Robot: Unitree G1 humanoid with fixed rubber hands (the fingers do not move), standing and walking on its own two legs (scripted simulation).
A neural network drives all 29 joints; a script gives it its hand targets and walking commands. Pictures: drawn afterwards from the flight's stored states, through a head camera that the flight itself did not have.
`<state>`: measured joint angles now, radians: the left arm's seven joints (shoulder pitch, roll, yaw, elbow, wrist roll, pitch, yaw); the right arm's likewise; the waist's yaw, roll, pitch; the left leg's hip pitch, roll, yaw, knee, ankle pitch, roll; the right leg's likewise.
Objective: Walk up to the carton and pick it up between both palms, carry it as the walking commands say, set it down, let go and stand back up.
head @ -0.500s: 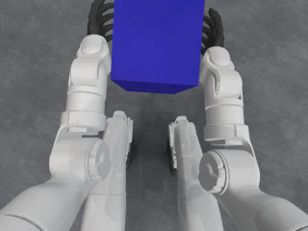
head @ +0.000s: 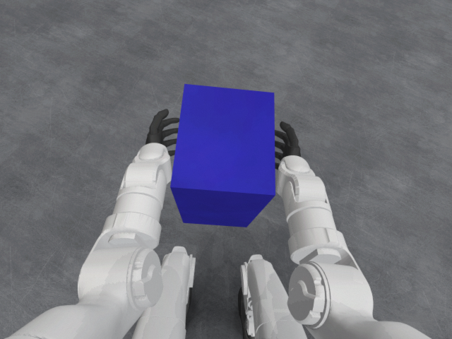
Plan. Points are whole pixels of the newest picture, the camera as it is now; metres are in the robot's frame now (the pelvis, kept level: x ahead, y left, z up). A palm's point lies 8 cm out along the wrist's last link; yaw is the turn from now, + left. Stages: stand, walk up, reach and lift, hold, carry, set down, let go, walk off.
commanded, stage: reach and lift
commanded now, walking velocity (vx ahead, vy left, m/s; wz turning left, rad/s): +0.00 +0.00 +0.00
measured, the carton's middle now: (221, 168) +0.42 +0.02 -0.07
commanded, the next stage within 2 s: none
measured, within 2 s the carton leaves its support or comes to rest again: neither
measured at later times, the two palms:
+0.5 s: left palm (147, 142) +0.39 +0.14 +0.07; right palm (303, 154) +0.39 -0.11 +0.08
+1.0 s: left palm (138, 121) +0.38 +0.14 +0.14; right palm (323, 134) +0.38 -0.11 +0.14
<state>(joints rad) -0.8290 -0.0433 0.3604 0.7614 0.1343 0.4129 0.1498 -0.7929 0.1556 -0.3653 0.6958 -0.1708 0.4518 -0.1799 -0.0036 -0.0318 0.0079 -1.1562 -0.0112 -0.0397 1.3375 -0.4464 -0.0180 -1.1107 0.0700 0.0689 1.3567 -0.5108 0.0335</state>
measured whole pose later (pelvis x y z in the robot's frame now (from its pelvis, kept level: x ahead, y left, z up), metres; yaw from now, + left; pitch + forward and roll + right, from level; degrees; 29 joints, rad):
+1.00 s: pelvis +0.05 +0.00 +0.12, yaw +1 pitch -2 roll +0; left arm -0.49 -0.15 0.31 0.58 0.20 0.52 0.13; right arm -0.48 0.23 -0.30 0.53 -0.22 0.57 -0.14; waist -0.01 -0.02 0.02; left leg -0.40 -0.01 -0.05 0.71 -0.29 -0.01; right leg -0.35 0.04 0.07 0.72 -0.34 0.01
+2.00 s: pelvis +0.05 +0.00 +0.13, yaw +1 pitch -7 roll +0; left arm -0.46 -0.15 0.27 0.49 0.20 0.70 0.14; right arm -0.46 0.22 -0.26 0.46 -0.23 0.74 -0.13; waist -0.01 -0.01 0.03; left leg -0.22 -0.01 -0.06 0.59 -0.24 -0.01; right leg -0.17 0.03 0.08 0.60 -0.30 0.01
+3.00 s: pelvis +0.04 -0.01 +0.13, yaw +1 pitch -9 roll +0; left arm -0.39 -0.16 0.26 0.44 0.20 0.72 0.14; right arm -0.44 0.21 -0.22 0.47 -0.23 0.75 -0.12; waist -0.01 -0.01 0.03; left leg -0.20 -0.01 -0.06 0.55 -0.20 -0.02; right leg -0.17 0.03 0.08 0.59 -0.27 0.01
